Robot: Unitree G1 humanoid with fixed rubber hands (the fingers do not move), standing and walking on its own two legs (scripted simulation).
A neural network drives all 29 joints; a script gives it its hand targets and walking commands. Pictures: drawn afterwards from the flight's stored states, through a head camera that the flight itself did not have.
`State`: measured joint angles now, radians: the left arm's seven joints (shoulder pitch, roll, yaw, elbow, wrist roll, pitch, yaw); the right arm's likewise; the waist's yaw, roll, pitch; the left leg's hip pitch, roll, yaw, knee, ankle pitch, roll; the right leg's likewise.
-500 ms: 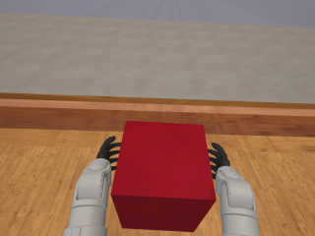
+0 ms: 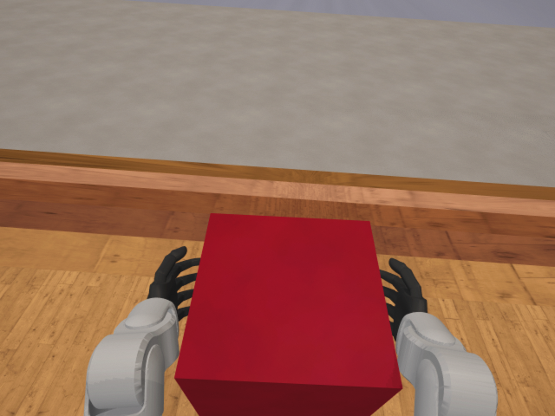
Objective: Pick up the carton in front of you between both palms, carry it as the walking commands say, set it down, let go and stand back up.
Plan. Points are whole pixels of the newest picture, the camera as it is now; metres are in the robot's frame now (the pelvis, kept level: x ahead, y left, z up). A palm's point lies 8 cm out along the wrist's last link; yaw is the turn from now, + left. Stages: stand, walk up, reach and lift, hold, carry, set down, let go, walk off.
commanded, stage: carry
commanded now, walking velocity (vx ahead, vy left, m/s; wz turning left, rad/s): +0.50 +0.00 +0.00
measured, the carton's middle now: (283, 329) +0.26 +0.01 +0.03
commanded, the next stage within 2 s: none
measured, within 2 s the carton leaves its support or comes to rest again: neither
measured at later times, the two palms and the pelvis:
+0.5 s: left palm (214, 145) +0.58 +0.17 +0.11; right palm (369, 159) +0.57 -0.13 +0.11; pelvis +0.31 +0.03 +0.00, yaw -1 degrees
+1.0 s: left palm (254, 75) +0.97 +0.13 +0.09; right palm (360, 84) +0.97 -0.16 +0.09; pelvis +0.62 -0.02 -0.01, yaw -1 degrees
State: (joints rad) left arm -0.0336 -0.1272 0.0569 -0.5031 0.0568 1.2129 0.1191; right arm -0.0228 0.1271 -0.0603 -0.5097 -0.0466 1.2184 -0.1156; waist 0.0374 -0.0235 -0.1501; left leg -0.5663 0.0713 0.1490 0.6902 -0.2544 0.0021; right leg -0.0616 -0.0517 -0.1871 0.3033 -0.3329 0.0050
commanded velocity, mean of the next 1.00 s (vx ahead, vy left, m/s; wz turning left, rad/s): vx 0.50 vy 0.00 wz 0.00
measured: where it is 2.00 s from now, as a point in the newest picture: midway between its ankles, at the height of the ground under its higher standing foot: (296, 246)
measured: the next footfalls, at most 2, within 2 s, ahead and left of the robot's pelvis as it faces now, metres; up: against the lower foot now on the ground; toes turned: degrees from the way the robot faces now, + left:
left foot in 0.08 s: +0.22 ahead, +0.11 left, +0.00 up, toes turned +11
right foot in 0.60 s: +0.57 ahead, -0.08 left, +0.00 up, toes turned -10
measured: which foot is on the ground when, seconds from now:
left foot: up 0.00-0.06, down 0.08-0.62, up 0.64-1.00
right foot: down 0.00-0.12, up 0.14-0.58, down 0.60-1.00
